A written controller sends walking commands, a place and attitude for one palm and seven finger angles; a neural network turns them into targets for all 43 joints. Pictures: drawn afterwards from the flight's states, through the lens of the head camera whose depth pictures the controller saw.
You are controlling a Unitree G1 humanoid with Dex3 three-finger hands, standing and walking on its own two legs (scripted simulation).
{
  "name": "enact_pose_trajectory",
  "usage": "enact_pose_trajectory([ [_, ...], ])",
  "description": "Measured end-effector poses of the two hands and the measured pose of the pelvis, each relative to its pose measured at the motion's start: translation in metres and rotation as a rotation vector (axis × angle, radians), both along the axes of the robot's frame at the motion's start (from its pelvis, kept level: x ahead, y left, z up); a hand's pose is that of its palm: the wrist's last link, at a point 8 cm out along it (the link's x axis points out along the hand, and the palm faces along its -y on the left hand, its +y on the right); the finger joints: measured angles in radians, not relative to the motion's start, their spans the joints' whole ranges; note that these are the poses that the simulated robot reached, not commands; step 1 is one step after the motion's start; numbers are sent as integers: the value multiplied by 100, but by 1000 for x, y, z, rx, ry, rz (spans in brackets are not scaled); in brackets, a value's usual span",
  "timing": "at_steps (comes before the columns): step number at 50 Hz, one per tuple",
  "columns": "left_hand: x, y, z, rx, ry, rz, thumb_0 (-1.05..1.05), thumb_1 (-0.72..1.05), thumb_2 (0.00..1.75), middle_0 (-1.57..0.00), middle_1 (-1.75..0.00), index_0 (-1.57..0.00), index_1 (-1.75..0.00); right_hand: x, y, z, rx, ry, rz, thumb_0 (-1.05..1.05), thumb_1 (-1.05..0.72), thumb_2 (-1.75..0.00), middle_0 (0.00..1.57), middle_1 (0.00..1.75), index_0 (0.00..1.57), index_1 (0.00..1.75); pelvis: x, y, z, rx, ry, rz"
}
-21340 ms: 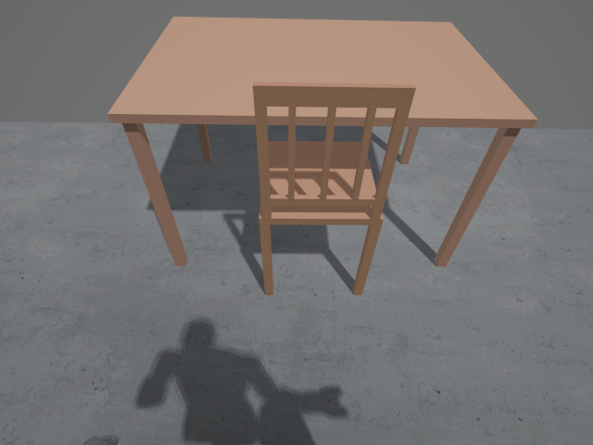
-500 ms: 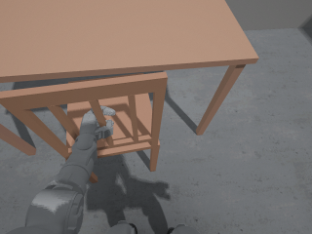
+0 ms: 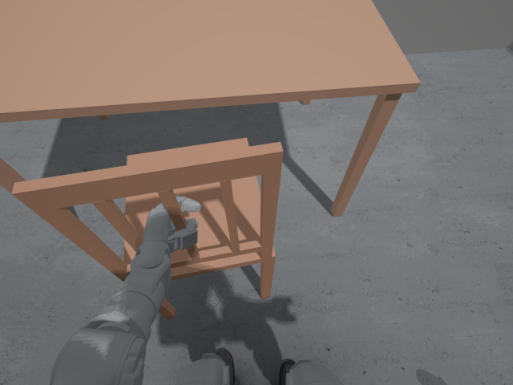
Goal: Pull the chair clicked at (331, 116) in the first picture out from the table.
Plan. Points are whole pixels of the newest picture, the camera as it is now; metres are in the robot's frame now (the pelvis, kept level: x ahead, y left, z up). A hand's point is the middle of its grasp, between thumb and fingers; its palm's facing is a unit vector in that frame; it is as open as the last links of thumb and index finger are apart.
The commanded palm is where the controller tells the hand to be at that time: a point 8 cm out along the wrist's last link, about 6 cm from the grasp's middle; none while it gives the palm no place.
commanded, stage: step backward, pulling the chair out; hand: left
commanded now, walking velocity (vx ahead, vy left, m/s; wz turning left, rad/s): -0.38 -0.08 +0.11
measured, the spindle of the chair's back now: (182, 228) +0.39 +0.14 -0.08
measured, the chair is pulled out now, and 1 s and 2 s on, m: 0.19 0.27 0.42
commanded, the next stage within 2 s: none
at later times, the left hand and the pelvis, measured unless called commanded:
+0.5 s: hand (180, 255) +0.33 +0.13 -0.06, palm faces +0.05 -0.98 -0.18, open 5.2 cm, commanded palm +0.34 +0.19 -0.06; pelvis -0.02 +0.00 +0.00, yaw +3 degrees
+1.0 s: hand (172, 275) +0.29 +0.14 -0.06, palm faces +0.03 -0.98 -0.19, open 5.2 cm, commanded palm +0.31 +0.19 -0.05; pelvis -0.08 +0.00 -0.01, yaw +2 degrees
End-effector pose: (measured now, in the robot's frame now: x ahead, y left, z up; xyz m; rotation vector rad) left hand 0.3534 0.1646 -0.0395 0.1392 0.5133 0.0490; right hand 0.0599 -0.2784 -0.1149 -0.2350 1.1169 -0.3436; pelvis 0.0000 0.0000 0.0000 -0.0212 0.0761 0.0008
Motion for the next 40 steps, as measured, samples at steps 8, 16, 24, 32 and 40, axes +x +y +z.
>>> enact_pose_trajectory([
  [8, -21, 10, 0, 10, -10, -24, 5, 73, 83, -33, -116, -50, -145, 8, 17, 1, 3, -64, 39, 0, -90, -90, 20, 29, 20, 30, -8, 6, -3, 3, -27, -9],
  [16, -36, 15, 0, 37, -20, 22, 5, 71, 85, -36, -119, -50, -145, 17, 35, -15, 89, -93, 100, 0, -90, -90, 21, 29, 20, 30, -19, -10, -8, 5, -61, 2],
  [24, -45, 16, 1, 35, 6, 49, 5, 71, 84, -36, -118, -50, -145, 13, 21, -8, 62, -23, 126, 0, -90, -90, 21, 30, 20, 30, -19, -7, 3, 44, -25, 40],
  [32, -44, 22, 0, 27, -4, -33, 4, 71, 84, -33, -125, -50, -145, 13, 20, -2, -28, 15, 149, 0, -90, -90, 20, 29, 20, 30, -35, 16, 2, 47, 11, 77],
  [40, -50, 25, 0, 25, -11, -61, 4, 71, 83, -32, -126, -50, -145, -11, 48, -3, 26, -31, 99, 0, -90, -90, 21, 29, 20, 30, -63, 21, -1, 37, -8, 40],
])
